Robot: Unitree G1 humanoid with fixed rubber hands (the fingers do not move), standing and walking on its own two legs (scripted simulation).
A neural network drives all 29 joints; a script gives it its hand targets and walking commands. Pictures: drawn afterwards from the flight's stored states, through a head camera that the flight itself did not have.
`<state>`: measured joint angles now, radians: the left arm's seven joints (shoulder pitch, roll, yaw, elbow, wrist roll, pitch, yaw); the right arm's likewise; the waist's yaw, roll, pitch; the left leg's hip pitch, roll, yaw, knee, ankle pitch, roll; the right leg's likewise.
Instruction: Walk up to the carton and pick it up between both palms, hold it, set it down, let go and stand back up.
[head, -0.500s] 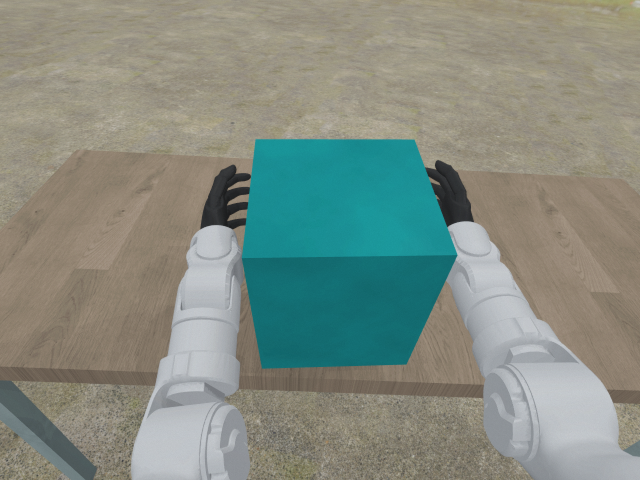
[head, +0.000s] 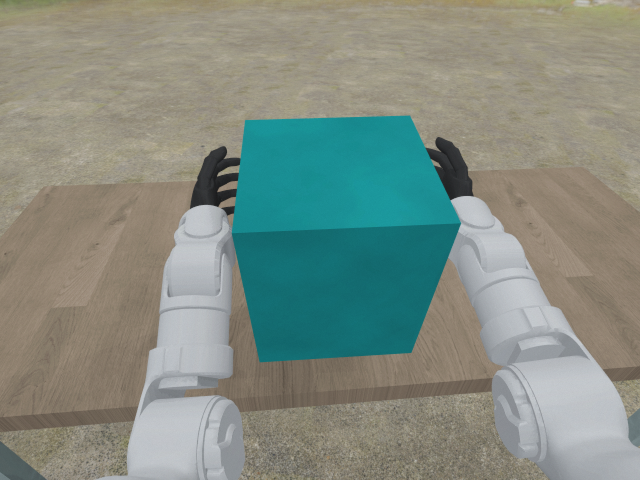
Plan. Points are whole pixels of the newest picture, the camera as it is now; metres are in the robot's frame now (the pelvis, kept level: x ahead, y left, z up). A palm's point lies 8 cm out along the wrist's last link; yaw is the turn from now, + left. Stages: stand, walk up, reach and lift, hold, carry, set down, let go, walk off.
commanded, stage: reach and lift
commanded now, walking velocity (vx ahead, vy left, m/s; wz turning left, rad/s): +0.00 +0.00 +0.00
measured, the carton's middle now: (332, 242) +0.38 +0.00 +0.14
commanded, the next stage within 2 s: hold in 1.32 s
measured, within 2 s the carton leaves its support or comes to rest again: neither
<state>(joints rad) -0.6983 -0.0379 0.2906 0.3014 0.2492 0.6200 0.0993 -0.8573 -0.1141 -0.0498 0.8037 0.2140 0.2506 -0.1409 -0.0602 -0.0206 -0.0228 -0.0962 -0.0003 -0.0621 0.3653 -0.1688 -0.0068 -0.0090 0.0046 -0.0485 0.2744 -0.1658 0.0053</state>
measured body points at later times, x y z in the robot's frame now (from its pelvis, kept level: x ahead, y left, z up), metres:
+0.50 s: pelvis +0.00 +0.00 +0.00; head -0.07 +0.02 +0.44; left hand +0.39 +0.14 +0.24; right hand +0.39 -0.16 +0.24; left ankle +0.03 +0.12 -0.75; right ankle +0.00 -0.12 -0.75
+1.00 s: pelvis +0.01 +0.00 +0.00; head -0.08 +0.03 +0.44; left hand +0.40 +0.13 +0.27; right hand +0.39 -0.17 +0.30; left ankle +0.03 +0.12 -0.75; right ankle +0.00 -0.12 -0.75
